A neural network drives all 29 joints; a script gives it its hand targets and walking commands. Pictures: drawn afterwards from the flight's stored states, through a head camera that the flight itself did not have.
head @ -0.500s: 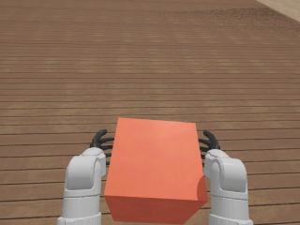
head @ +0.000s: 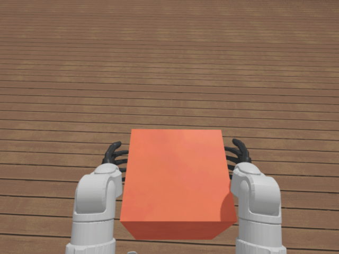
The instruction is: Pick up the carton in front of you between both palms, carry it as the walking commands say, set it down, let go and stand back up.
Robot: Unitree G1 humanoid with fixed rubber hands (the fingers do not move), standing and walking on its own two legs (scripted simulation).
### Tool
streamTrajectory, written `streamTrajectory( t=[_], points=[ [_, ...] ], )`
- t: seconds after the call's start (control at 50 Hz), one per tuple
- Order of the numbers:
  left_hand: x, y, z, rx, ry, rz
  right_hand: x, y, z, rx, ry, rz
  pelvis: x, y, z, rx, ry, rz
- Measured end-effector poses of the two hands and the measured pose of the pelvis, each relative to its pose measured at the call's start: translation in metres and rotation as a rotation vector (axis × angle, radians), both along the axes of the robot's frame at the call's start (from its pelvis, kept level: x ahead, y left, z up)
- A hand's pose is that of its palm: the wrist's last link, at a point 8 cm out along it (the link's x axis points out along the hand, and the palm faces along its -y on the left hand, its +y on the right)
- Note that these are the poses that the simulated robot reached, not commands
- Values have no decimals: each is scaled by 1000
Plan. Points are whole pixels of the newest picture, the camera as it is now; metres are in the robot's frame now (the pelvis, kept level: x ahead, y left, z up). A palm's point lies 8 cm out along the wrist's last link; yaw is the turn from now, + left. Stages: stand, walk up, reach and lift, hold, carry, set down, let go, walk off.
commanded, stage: carry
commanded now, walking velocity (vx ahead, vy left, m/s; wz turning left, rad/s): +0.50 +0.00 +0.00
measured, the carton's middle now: (175, 189) +0.29 +0.00 -0.02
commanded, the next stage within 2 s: none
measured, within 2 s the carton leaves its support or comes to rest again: neither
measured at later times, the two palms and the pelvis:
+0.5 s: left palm (129, 90) +0.57 +0.16 +0.08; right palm (222, 91) +0.56 -0.13 +0.09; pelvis +0.27 +0.03 -0.01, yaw -2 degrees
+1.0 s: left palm (129, 77) +0.64 +0.17 +0.08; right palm (213, 73) +0.66 -0.11 +0.09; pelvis +0.36 +0.03 -0.01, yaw +0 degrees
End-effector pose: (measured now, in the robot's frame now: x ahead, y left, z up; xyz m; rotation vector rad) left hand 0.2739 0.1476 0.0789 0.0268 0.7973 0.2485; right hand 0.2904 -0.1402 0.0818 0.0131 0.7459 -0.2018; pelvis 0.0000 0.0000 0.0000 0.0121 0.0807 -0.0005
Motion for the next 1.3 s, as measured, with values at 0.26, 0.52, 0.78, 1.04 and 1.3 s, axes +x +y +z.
streamTrajectory(
  t=[0.26, 0.52, 0.78, 1.04, 1.3],
  points=[
    [185, 27, -23, -52, 26, -52, 168, 28, -5, -59, 13, -71, 169, 40, -15, -17, -4, -51],
    [300, 8, 2, 13, -50, -54, 281, 10, 5, 1, -71, -82, 282, 27, -13, -20, -27, -33],
    [354, 16, -9, -3, 18, -6, 347, 20, 4, -26, -15, -51, 343, 23, -11, -23, 3, -7],
    [370, 27, -1, -2, 14, 12, 366, 31, 10, -25, -27, -43, 357, 32, -5, -31, 9, 0],
    [363, 33, -13, 8, 30, 1, 357, 37, -4, -24, -10, -47, 351, 40, -12, -36, -1, 2]
  ],
)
